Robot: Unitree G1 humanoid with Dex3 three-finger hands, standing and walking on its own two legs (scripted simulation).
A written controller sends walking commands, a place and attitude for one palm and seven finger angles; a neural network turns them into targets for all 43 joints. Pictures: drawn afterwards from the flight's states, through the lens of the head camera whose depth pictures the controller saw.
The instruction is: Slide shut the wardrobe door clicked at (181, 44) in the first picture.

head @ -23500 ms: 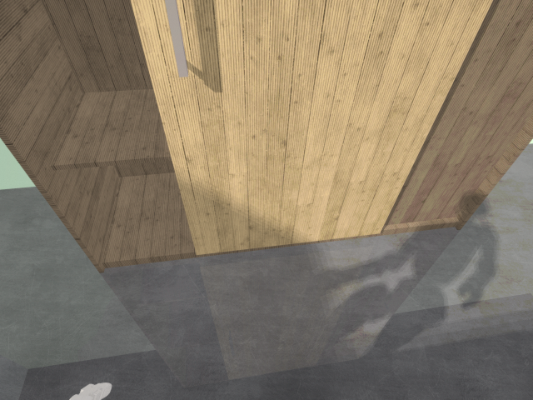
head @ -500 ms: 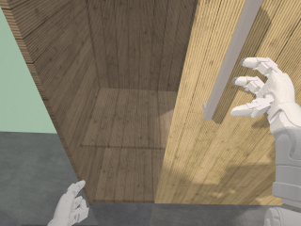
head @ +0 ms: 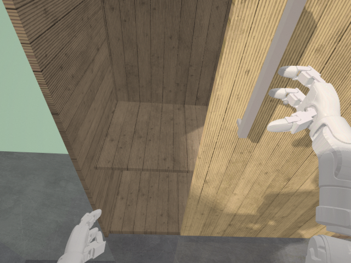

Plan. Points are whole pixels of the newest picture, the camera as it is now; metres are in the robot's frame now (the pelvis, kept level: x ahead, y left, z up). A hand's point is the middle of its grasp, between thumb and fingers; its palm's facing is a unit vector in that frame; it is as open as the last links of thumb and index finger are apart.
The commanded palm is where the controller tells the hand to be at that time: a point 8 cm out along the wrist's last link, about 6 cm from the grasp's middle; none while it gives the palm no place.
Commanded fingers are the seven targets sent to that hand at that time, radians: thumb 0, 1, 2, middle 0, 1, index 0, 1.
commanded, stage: move the hooked fingers beside the handle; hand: right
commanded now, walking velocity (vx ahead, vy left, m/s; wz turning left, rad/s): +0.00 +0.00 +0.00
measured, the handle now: (262, 73) +0.43 -0.15 +0.27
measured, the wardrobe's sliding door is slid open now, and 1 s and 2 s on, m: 0.39 0.39 0.39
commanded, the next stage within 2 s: feel for the door with the fingertips in 0.26 s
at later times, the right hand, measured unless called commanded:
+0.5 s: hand (279, 101) +0.38 -0.18 +0.23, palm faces +0.02 +1.00 -0.05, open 14.0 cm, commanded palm +0.36 -0.23 +0.24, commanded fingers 0.00 0.50 -0.30 0.30 1.20 0.30 1.20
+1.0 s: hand (268, 98) +0.39 -0.16 +0.24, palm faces +0.02 +1.00 -0.04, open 14.0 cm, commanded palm +0.37 -0.21 +0.24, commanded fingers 0.00 0.50 -0.30 0.30 1.20 0.30 1.20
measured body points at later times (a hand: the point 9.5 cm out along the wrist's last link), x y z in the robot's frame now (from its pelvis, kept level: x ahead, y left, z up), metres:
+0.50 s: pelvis +0.00 +0.00 +0.00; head -0.01 +0.02 +0.45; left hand +0.19 +0.24 -0.09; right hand +0.38 -0.24 +0.24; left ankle +0.00 +0.14 -0.74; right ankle -0.02 -0.14 -0.74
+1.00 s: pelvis +0.00 +0.00 +0.00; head -0.02 +0.02 +0.45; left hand +0.21 +0.22 -0.08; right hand +0.38 -0.21 +0.24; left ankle +0.00 +0.14 -0.74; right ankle -0.02 -0.14 -0.74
